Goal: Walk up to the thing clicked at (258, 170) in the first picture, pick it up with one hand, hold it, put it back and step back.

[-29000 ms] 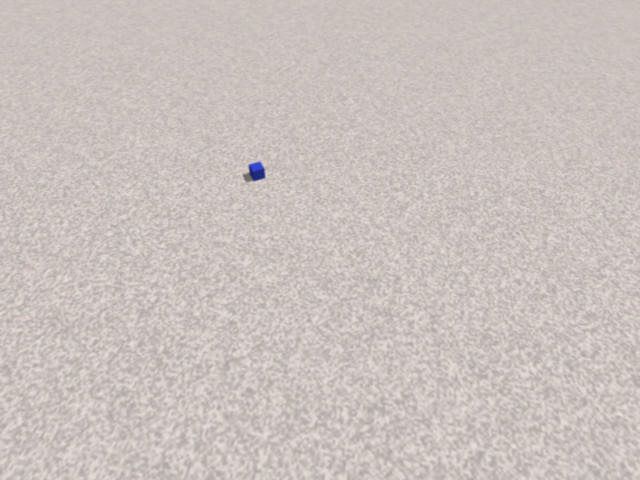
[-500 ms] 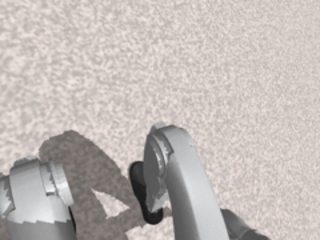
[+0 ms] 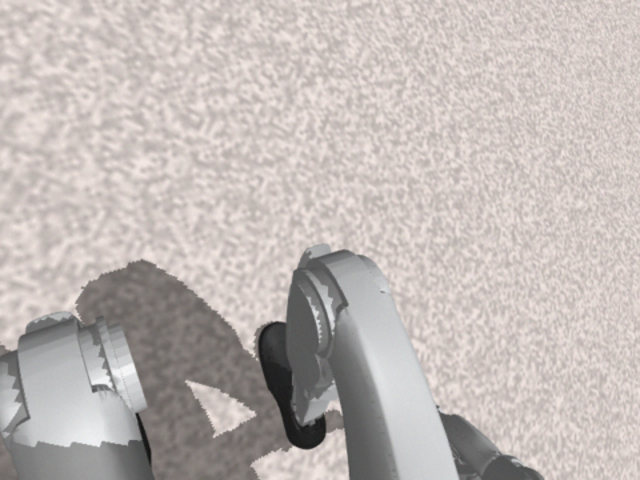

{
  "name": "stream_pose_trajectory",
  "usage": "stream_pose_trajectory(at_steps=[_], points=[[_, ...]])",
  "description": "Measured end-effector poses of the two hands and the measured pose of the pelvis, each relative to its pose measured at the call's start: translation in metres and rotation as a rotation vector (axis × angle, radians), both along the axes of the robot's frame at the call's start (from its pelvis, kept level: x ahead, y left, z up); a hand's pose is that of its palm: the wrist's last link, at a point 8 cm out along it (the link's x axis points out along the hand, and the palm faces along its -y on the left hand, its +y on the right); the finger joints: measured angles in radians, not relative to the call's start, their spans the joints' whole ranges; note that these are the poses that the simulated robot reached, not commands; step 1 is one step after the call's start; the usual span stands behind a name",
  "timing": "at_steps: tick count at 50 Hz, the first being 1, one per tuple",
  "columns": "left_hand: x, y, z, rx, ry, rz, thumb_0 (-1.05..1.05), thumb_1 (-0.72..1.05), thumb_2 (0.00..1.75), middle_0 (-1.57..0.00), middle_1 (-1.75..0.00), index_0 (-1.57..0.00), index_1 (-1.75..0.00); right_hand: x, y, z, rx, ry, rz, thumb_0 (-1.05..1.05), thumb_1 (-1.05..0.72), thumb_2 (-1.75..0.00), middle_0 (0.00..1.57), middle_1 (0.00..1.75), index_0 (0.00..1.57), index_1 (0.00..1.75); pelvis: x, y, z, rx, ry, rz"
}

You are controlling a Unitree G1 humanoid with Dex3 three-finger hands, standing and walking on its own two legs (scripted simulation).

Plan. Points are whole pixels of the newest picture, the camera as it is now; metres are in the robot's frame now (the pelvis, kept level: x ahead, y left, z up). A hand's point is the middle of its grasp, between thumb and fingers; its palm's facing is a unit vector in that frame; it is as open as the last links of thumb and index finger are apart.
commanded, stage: withdraw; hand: left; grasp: from above
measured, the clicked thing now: out of the picture +0.43 +0.34 -0.26
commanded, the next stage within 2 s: home in 0.84 s
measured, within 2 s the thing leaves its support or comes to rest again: neither
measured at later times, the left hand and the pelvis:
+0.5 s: hand out of the picture +0.41 +0.34 -0.06, palm faces -0.49 -0.13 -0.86, open 14.0 cm; pelvis -0.01 -0.01 +0.07, yaw +6 degrees
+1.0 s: hand out of the picture +0.43 +0.33 -0.10, palm faces -0.36 -0.05 -0.93, open 13.4 cm; pelvis -0.01 +0.00 +0.04, yaw +6 degrees
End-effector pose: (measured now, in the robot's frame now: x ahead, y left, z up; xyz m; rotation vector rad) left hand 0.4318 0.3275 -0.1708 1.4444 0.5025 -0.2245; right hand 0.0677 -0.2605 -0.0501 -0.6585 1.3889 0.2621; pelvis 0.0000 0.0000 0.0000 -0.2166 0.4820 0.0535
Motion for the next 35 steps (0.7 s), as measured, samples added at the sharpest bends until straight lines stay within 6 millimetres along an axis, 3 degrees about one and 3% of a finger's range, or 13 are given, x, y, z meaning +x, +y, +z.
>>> stream_pose_trajectory(at_steps=[7,15,22,28,35], points=[[0.012,0.009,0.029,0.030,-0.118,0.054,0.00,-0.55,1.01,-0.09,-0.99,-0.09,-0.99,0.001,0.000,-0.002,0.034,0.003,-0.031,0.00,-0.91,-0.90,0.20,0.30,0.21,0.30,0.003,-0.001,0.003,0.008,0.034,0.002],[0.007,0.019,0.104,0.104,-0.142,0.135,0.00,-0.56,1.02,-0.09,-1.00,-0.08,-1.01,0.013,0.003,-0.005,0.112,-0.036,-0.189,0.00,-0.92,-0.90,0.20,0.30,0.21,0.30,0.004,-0.002,0.029,0.036,0.108,0.027],[-0.007,0.018,0.161,0.090,0.018,0.120,0.00,-0.54,1.02,-0.12,-0.99,-0.11,-1.01,0.028,0.001,0.013,0.129,-0.109,-0.239,0.00,-0.92,-0.90,0.20,0.30,0.21,0.30,-0.006,-0.005,0.063,0.069,0.107,0.055],[-0.019,0.016,0.169,0.029,0.078,0.061,0.00,-0.53,1.01,-0.15,-0.99,-0.13,-1.00,0.029,-0.013,0.031,0.051,-0.145,-0.206,0.00,-0.92,-0.90,0.20,0.30,0.21,0.30,-0.015,-0.009,0.073,0.078,0.087,0.065],[-0.031,0.013,0.140,0.013,0.063,-0.030,0.00,-0.50,0.99,-0.17,-0.96,-0.16,-0.98,0.017,-0.025,0.029,-0.041,-0.099,-0.178,0.00,-0.92,-0.90,0.20,0.30,0.20,0.30,-0.017,-0.009,0.060,0.075,0.077,0.066]])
